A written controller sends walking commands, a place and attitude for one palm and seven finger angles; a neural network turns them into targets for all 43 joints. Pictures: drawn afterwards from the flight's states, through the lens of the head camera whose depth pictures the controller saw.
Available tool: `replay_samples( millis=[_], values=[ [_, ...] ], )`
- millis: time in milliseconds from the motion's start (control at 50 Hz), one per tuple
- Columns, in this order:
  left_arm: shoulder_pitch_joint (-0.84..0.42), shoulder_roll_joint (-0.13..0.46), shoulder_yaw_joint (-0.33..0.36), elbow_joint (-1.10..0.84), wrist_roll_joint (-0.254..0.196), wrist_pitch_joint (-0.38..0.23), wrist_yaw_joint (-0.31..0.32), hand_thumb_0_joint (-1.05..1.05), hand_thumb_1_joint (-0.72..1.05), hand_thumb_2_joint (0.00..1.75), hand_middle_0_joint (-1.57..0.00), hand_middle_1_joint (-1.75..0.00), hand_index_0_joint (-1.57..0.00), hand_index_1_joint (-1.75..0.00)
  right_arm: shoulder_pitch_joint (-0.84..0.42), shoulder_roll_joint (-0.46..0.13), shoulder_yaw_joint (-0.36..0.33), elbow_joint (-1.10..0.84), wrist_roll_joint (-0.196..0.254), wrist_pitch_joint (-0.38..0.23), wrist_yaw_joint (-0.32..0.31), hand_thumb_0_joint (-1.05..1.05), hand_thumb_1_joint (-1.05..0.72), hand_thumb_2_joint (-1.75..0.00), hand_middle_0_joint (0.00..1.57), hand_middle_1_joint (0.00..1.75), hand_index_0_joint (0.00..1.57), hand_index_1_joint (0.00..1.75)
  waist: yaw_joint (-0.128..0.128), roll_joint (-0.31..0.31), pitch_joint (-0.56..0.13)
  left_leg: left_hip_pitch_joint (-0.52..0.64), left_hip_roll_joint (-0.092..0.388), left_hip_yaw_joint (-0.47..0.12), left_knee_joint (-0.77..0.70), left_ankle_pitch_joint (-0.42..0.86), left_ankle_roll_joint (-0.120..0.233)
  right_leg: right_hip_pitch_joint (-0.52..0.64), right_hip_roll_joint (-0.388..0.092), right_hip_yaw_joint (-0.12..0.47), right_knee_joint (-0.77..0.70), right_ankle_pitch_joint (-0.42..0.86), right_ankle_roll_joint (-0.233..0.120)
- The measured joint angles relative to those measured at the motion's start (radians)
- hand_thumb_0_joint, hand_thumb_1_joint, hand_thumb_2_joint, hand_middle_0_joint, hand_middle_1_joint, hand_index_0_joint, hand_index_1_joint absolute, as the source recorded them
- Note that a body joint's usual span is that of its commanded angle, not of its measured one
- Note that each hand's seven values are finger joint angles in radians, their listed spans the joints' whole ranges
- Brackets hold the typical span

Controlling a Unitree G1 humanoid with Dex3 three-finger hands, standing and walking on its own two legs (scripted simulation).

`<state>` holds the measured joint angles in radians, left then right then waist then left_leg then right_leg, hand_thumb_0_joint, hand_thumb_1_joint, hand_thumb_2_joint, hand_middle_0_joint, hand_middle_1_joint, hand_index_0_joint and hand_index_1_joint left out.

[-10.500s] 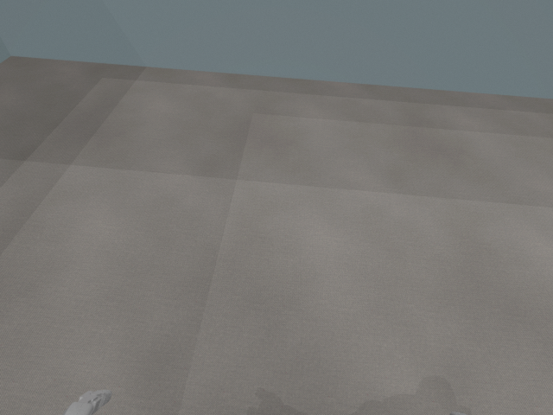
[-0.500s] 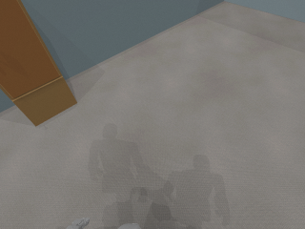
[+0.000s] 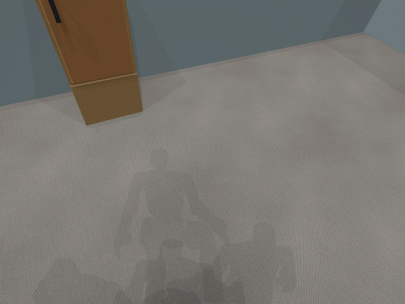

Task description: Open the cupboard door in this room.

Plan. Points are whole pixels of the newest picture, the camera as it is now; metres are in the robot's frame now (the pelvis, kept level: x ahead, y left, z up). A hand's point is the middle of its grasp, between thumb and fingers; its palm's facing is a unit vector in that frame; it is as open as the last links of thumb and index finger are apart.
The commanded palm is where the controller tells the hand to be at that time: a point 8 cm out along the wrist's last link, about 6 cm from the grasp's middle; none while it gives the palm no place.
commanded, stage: stand and wait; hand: left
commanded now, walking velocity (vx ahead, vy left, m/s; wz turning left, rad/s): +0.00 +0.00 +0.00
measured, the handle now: (52, 4) +1.22 +0.78 +0.01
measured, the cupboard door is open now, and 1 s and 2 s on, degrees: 0 0 0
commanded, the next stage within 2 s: turn or walk to find it in 0.02 s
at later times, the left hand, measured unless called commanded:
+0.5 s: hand out of the picture -0.02 +0.15 -0.15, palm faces +0.21 -0.94 -0.27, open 7.4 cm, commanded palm none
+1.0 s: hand out of the picture -0.06 +0.23 -0.15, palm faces +0.40 -0.89 -0.22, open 7.4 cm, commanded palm none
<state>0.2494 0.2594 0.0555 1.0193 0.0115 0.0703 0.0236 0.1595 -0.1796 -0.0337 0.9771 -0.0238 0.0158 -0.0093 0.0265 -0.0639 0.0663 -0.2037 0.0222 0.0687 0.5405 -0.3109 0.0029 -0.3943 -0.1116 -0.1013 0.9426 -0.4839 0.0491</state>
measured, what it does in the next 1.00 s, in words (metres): steps on the spot, turning left: right foot, then left foot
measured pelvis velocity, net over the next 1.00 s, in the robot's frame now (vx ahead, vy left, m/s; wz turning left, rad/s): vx -0.03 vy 0.02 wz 0.41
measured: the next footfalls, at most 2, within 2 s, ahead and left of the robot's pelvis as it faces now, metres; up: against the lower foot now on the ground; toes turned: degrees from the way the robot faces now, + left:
right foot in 0.24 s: +0.03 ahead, -0.13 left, +0.00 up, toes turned -3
left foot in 0.72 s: -0.08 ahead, +0.11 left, +0.00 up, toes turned +24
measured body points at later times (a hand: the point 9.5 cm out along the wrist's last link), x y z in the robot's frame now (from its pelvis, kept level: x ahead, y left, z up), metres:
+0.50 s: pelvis -0.04 -0.04 +0.01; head -0.01 -0.07 +0.46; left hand -0.03 +0.20 -0.13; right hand +0.04 -0.29 -0.16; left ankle -0.10 +0.11 -0.64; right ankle -0.01 -0.12 -0.73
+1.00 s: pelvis -0.03 +0.02 +0.01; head -0.03 +0.03 +0.46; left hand -0.08 +0.28 -0.13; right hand +0.07 -0.19 -0.13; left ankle -0.12 +0.09 -0.73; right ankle +0.03 -0.12 -0.65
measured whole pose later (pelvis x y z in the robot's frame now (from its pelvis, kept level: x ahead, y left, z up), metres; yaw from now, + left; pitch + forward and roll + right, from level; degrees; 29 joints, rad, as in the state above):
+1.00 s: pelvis -0.03 +0.02 +0.01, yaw +24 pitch +0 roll +0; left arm 0.21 0.25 0.06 0.99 0.03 0.02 -0.03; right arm 0.33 -0.16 -0.02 1.00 -0.02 -0.04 0.00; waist -0.01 -0.02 0.00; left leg -0.10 -0.01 0.02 0.35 -0.26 0.03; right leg -0.53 -0.12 -0.05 1.09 -0.27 0.08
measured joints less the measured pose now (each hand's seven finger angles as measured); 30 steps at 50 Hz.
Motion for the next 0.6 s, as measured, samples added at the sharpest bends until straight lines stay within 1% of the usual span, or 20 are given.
replay_samples(
  millis=[40,100,180,200,240,260,280,300,320,340,380,400,440,500,540,600],
  values=[
    [0.000,-0.005,-0.004,0.012,-0.002,-0.003,-0.004,0.01,0.91,0.89,-0.20,-0.30,-0.20,-0.30,-0.007,0.007,0.008,0.005,0.000,-0.004,-0.007,0.00,-0.91,-0.90,0.20,0.30,0.20,0.30,0.002,0.014,-0.009,0.015,-0.002,-0.005,-0.036,0.023,0.002,-0.007,0.014,0.026,0.035,0.025,0.004],
    [-0.002,-0.020,-0.013,0.015,-0.004,-0.011,-0.008,0.01,0.91,0.89,-0.20,-0.30,-0.20,-0.30,-0.015,0.015,0.014,0.011,0.001,-0.006,-0.007,0.00,-0.91,-0.90,0.20,0.30,0.20,0.30,0.001,0.036,-0.017,0.027,-0.008,-0.011,-0.070,0.047,0.003,0.014,0.019,0.040,-0.006,0.035,0.012],
    [-0.021,-0.042,-0.020,0.005,-0.008,-0.020,-0.008,0.01,0.91,0.89,-0.20,-0.30,-0.20,-0.30,-0.014,0.015,0.008,0.013,0.000,-0.001,-0.002,0.00,-0.91,-0.90,0.20,0.30,0.21,0.30,-0.012,0.060,-0.014,0.012,-0.017,-0.029,-0.070,0.062,-0.006,0.074,0.028,0.039,-0.159,0.032,0.017],
    [-0.026,-0.047,-0.021,0.000,-0.008,-0.025,-0.007,0.01,0.91,0.89,-0.20,-0.30,-0.20,-0.30,-0.012,0.012,0.005,0.013,0.000,0.002,0.000,0.00,-0.91,-0.90,0.20,0.30,0.21,0.30,-0.015,0.065,-0.013,0.003,-0.019,-0.034,-0.062,0.062,-0.011,0.091,0.031,0.036,-0.207,0.052,0.017],
    [-0.032,-0.056,-0.023,-0.012,-0.008,-0.040,-0.007,0.01,0.91,0.89,-0.20,-0.30,-0.20,-0.30,-0.004,0.004,-0.001,0.016,0.003,0.009,0.004,0.00,-0.91,-0.90,0.20,0.30,0.21,0.30,-0.020,0.075,-0.013,-0.025,-0.023,-0.046,-0.027,0.053,-0.024,0.140,0.039,0.025,-0.336,0.146,0.010],
    [-0.038,-0.069,-0.023,-0.014,-0.004,-0.048,-0.005,0.01,0.91,0.89,-0.20,-0.30,-0.20,-0.30,0.000,-0.008,-0.008,0.019,0.006,0.014,0.005,0.00,-0.91,-0.90,0.20,0.30,0.21,0.30,-0.024,0.100,-0.008,-0.042,-0.012,-0.063,0.005,0.044,-0.027,0.147,0.052,0.007,-0.352,0.172,-0.018],
    [-0.041,-0.080,-0.026,-0.020,0.001,-0.054,-0.006,0.01,0.91,0.89,-0.20,-0.30,-0.20,-0.30,0.006,-0.018,-0.015,0.021,0.009,0.021,0.005,0.00,-0.91,-0.90,0.20,0.30,0.21,0.30,-0.029,0.116,-0.004,-0.069,-0.013,-0.077,0.065,-0.017,-0.026,0.148,0.055,-0.010,-0.347,0.176,-0.045],
    [-0.040,-0.087,-0.029,-0.030,0.004,-0.060,-0.006,0.00,0.91,0.89,-0.20,-0.30,-0.20,-0.30,0.014,-0.026,-0.021,0.023,0.010,0.031,0.006,0.00,-0.91,-0.90,0.20,0.30,0.21,0.30,-0.031,0.120,-0.004,-0.105,-0.023,-0.087,0.157,-0.087,-0.024,0.148,0.048,-0.024,-0.343,0.173,-0.064],
    [-0.037,-0.094,-0.029,-0.038,0.005,-0.064,-0.005,0.00,0.91,0.89,-0.20,-0.30,-0.20,-0.30,0.022,-0.033,-0.027,0.026,0.008,0.042,0.008,0.00,-0.91,-0.90,0.20,0.30,0.21,0.30,-0.030,0.118,-0.006,-0.144,-0.034,-0.091,0.263,-0.130,-0.022,0.151,0.039,-0.036,-0.347,0.171,-0.077],
    [-0.034,-0.099,-0.027,-0.046,0.005,-0.064,-0.003,0.00,0.91,0.89,-0.20,-0.30,-0.20,-0.30,0.028,-0.040,-0.033,0.030,0.007,0.051,0.011,0.00,-0.91,-0.90,0.20,0.30,0.20,0.30,-0.027,0.115,-0.006,-0.180,-0.039,-0.092,0.366,-0.144,-0.022,0.156,0.031,-0.045,-0.358,0.174,-0.084],
    [-0.026,-0.106,-0.027,-0.054,0.005,-0.062,-0.002,0.00,0.91,0.89,-0.20,-0.30,-0.20,-0.30,0.036,-0.053,-0.045,0.037,0.004,0.061,0.019,0.00,-0.91,-0.90,0.20,0.30,0.20,0.30,-0.027,0.110,-0.004,-0.233,-0.035,-0.090,0.529,-0.117,-0.026,0.168,0.023,-0.062,-0.387,0.190,-0.086],
    [-0.023,-0.107,-0.028,-0.055,0.005,-0.060,-0.002,0.00,0.91,0.89,-0.20,-0.30,-0.20,-0.30,0.040,-0.059,-0.049,0.038,0.002,0.064,0.022,0.00,-0.91,-0.90,0.20,0.30,0.20,0.30,-0.030,0.109,-0.003,-0.251,-0.028,-0.089,0.581,-0.097,-0.031,0.172,0.020,-0.071,-0.399,0.199,-0.085],
    [-0.020,-0.108,-0.029,-0.053,0.007,-0.056,0.000,0.00,0.91,0.89,-0.20,-0.30,-0.20,-0.30,0.051,-0.069,-0.056,0.038,0.000,0.066,0.026,0.01,-0.91,-0.90,0.20,0.30,0.20,0.30,-0.038,0.104,-0.003,-0.268,-0.010,-0.086,0.633,-0.062,-0.042,0.176,0.014,-0.091,-0.419,0.212,-0.085],
    [-0.020,-0.102,-0.027,-0.054,0.009,-0.053,0.002,0.00,0.91,0.89,-0.20,-0.30,-0.20,-0.30,0.068,-0.075,-0.058,0.041,-0.001,0.069,0.028,0.01,-0.91,-0.90,0.19,0.30,0.20,0.30,-0.045,0.091,-0.003,-0.251,0.016,-0.077,0.601,-0.056,-0.058,0.175,0.002,-0.121,-0.434,0.222,-0.086],
    [-0.023,-0.095,-0.025,-0.056,0.011,-0.055,0.002,0.01,0.91,0.89,-0.20,-0.30,-0.20,-0.30,0.073,-0.075,-0.056,0.045,0.000,0.071,0.028,0.01,-0.91,-0.90,0.19,0.30,0.20,0.30,-0.042,0.080,0.002,-0.222,0.029,-0.066,0.531,-0.077,-0.064,0.171,-0.008,-0.141,-0.435,0.226,-0.084],
    [-0.029,-0.080,-0.021,-0.061,0.014,-0.057,-0.001,0.01,0.91,0.89,-0.20,-0.30,-0.20,-0.30,0.068,-0.071,-0.049,0.046,0.002,0.070,0.027,0.01,-0.91,-0.90,0.19,0.30,0.20,0.30,-0.032,0.065,0.013,-0.172,0.040,-0.040,0.397,-0.117,-0.066,0.158,-0.026,-0.168,-0.421,0.224,-0.077]
  ],
)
